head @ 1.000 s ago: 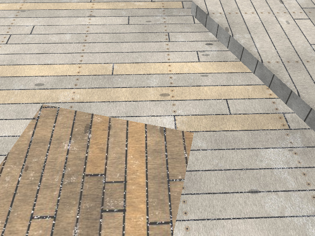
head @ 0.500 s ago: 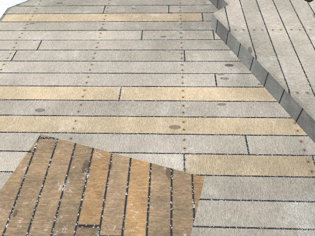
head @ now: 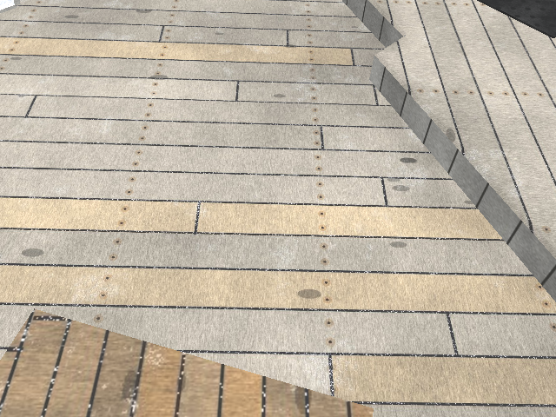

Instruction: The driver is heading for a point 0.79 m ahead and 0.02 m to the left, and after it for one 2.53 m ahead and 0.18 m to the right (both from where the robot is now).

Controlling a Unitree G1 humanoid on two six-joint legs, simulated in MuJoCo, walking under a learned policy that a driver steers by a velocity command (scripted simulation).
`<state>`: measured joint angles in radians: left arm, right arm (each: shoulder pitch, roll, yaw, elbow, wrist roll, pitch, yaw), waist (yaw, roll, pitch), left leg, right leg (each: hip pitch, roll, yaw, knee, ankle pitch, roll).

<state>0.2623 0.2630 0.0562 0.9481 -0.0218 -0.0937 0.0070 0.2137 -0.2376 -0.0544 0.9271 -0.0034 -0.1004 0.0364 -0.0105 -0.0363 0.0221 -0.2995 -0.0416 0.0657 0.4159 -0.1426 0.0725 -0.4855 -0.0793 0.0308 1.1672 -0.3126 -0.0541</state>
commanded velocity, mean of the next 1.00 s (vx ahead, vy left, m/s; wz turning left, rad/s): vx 0.50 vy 0.00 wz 0.00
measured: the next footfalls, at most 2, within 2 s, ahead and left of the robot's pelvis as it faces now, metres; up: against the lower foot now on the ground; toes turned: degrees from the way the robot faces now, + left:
right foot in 0.42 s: +0.40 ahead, -0.15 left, +0.00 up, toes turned -2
left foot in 0.96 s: +0.71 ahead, +0.09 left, +0.00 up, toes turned +3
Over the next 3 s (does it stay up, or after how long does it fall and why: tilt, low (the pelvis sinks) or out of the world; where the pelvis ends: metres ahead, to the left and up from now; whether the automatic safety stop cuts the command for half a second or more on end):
stays up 1.66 -0.06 0.01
